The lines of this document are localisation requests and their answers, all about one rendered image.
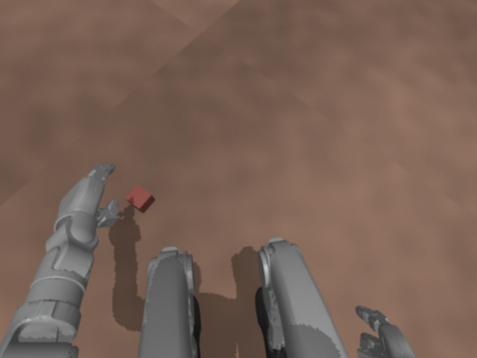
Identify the right robot foot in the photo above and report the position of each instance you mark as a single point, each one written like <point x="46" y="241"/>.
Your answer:
<point x="264" y="325"/>

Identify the small box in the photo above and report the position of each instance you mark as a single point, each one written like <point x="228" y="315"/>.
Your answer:
<point x="140" y="198"/>

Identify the left robot hand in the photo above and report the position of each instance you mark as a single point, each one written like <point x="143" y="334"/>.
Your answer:
<point x="86" y="195"/>

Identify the left robot arm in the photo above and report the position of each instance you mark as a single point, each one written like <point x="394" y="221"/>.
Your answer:
<point x="48" y="320"/>

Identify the right robot hand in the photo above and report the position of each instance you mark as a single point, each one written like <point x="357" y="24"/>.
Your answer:
<point x="391" y="342"/>

